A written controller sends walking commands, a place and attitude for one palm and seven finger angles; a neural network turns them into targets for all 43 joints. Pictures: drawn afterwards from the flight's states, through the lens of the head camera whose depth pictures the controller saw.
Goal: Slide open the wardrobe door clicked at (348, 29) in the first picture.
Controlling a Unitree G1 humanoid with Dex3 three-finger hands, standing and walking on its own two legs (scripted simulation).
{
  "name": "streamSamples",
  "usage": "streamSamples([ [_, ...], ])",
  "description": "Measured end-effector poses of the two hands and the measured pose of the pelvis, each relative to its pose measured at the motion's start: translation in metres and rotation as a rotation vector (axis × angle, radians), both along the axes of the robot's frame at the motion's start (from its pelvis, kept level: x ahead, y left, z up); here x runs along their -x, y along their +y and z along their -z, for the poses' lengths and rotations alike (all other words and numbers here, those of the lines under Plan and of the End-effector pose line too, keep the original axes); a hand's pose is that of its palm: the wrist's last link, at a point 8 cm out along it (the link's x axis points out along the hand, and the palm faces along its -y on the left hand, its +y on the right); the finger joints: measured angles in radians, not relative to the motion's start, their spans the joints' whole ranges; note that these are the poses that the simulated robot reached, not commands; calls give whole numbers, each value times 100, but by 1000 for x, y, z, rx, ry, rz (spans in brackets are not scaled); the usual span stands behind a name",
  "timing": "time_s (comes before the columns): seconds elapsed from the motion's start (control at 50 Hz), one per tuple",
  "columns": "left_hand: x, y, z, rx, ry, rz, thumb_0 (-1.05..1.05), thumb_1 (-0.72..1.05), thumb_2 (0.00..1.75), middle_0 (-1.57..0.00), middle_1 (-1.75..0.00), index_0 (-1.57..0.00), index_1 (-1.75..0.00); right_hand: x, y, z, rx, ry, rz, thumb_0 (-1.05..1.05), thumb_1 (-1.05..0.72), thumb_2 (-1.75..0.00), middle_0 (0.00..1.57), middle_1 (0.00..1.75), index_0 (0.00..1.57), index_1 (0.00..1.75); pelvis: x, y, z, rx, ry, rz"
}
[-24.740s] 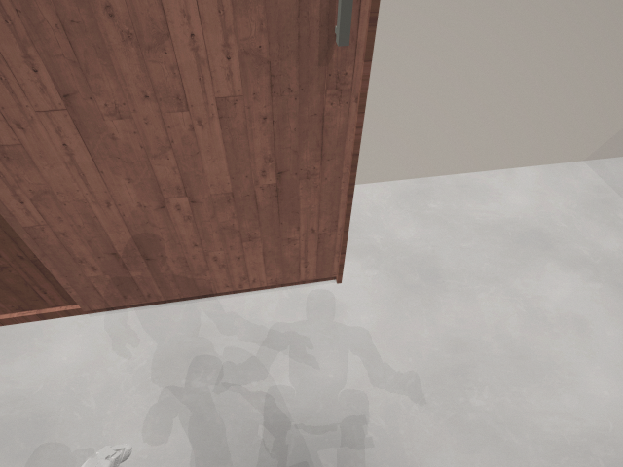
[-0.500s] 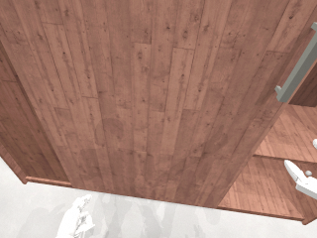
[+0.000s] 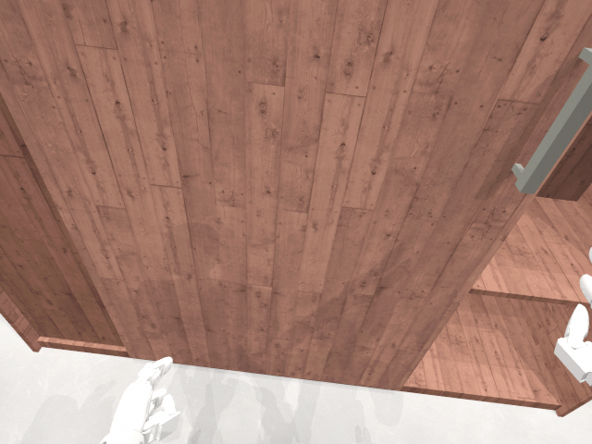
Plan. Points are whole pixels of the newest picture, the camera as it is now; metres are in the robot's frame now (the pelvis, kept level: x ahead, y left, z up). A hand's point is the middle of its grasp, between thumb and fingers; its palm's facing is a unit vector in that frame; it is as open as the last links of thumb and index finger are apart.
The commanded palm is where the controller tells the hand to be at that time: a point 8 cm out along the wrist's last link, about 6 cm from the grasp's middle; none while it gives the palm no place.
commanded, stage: draw the hand back to the body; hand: right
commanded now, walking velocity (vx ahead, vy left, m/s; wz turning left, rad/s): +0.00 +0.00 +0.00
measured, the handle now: (555, 125) +0.47 -0.36 +0.26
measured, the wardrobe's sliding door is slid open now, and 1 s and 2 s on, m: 0.56 0.56 0.56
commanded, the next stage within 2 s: step back with the hand held close in 0.04 s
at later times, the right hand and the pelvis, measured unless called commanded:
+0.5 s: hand (579, 361) +0.17 -0.28 +0.15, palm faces +0.37 +0.82 -0.44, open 7.4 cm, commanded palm +0.12 -0.32 +0.17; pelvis -0.03 -0.02 -0.01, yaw +1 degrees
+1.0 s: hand out of the picture +0.08 -0.37 +0.15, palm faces +0.52 +0.78 -0.35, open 7.4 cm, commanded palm +0.02 -0.40 +0.17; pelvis -0.11 -0.09 -0.02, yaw -3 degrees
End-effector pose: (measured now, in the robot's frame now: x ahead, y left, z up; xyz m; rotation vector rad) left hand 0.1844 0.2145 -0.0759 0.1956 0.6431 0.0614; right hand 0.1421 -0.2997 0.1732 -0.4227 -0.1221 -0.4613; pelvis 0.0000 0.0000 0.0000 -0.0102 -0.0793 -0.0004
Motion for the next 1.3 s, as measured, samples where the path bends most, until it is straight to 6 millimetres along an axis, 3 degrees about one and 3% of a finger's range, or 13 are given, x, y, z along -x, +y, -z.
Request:
streamSamples([
  [0.18,6,10,4,-7,24,-15,1,90,90,-21,-30,-20,-30,0,7,-1,9,6,-18,1,-89,-90,21,30,21,31,0,5,0,1,-1,-1],
  [0.26,9,15,5,-23,50,-26,1,90,90,-21,-30,-20,-30,0,4,-10,76,-24,-28,1,-89,-90,21,30,21,30,2,4,2,-16,29,4],
  [0.48,36,12,-6,-65,75,-112,1,90,90,-20,-30,-20,-30,8,-14,2,91,7,-96,1,-89,-90,21,30,22,30,24,-18,5,-31,60,-17],
  [0.7,80,-30,-8,-101,71,-86,1,90,90,-20,-30,-20,-30,43,-58,-2,130,-63,-83,1,-89,-90,22,30,22,30,60,-51,8,-63,71,15],
  [0.9,104,-73,5,-86,100,13,1,90,90,-21,-30,-20,-30,108,-89,-1,148,-68,-6,1,-89,-90,21,30,22,30,91,-74,11,-84,71,51],
  [1.02,116,-90,2,-138,68,11,1,90,90,-21,-30,-21,-30,111,-113,13,65,-174,6,1,-89,-90,21,30,21,30,110,-95,18,-113,38,48],
  [1.1,127,-107,-12,-120,23,15,1,90,90,-21,-30,-20,-30,117,-126,0,82,-216,-39,2,-89,-90,21,30,21,30,131,-105,14,-135,47,64],
  [1.2,144,-128,-18,-84,-37,38,1,90,90,-21,-30,-20,-30,156,-134,-15,167,-233,-98,2,-89,-90,21,30,21,30,157,-120,18,-113,87,53],
  [1.26,160,-138,-10,-102,-13,46,1,90,90,-21,-30,-20,-30,179,-144,-11,186,-263,-117,1,-89,-90,21,30,21,30,175,-136,25,-95,64,-10],
  [1.3,178,-148,-9,-113,30,30,1,90,90,-21,-30,-20,-30,183,-157,-4,137,-283,-106,1,-89,-90,21,30,22,30,180,-147,22,-86,50,-15],
])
